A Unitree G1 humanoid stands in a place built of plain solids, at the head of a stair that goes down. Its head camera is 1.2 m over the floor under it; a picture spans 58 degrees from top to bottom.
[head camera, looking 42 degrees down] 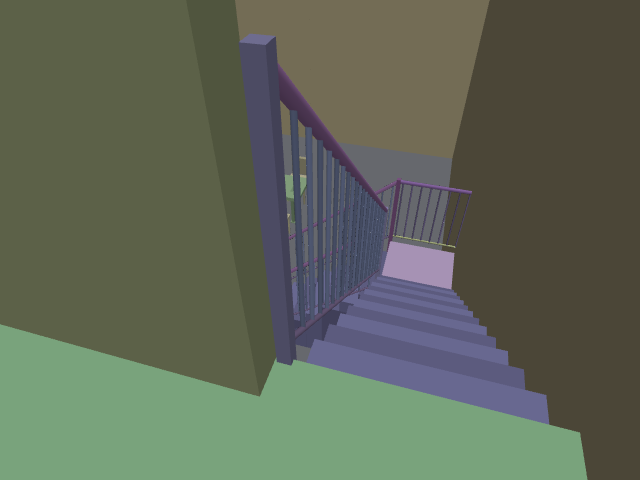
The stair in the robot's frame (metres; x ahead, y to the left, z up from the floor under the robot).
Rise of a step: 0.20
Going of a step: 0.23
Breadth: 0.84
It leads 16 degrees to the right of straight ahead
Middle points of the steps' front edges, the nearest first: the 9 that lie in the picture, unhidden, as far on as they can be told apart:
0.65 -0.32 0.00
0.88 -0.38 -0.20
1.10 -0.45 -0.41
1.32 -0.51 -0.61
1.54 -0.57 -0.81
1.77 -0.64 -1.01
1.99 -0.70 -1.22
2.21 -0.77 -1.42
2.44 -0.83 -1.62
